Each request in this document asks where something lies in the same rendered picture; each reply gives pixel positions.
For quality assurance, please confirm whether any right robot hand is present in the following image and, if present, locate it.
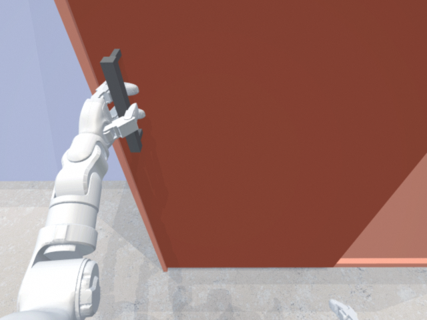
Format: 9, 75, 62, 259
329, 299, 359, 320

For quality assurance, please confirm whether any left robot hand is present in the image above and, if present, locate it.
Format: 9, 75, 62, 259
79, 81, 145, 148

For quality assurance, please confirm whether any handle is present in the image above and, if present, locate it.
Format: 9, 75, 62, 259
100, 49, 143, 153

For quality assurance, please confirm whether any wardrobe door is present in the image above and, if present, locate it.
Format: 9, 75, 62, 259
68, 0, 427, 268
341, 154, 427, 258

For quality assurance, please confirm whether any robot left upper arm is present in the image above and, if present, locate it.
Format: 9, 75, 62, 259
0, 258, 100, 320

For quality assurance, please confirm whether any left robot forearm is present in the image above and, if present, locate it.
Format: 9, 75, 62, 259
17, 133, 109, 312

